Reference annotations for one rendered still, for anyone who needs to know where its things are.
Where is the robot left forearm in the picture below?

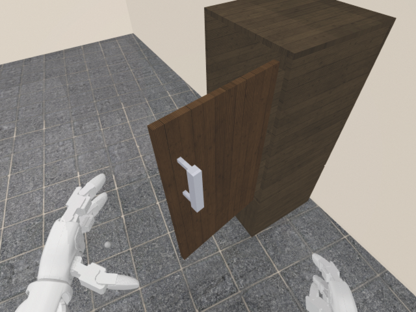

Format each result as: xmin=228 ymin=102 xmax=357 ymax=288
xmin=15 ymin=279 xmax=73 ymax=312

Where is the handle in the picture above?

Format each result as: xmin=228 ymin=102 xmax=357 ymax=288
xmin=177 ymin=157 xmax=204 ymax=212

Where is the cupboard door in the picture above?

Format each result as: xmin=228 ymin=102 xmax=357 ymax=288
xmin=147 ymin=60 xmax=280 ymax=260

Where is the robot right hand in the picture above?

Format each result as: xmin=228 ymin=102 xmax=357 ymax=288
xmin=305 ymin=253 xmax=358 ymax=312

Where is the robot left hand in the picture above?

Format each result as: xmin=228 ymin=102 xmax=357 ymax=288
xmin=37 ymin=174 xmax=139 ymax=294

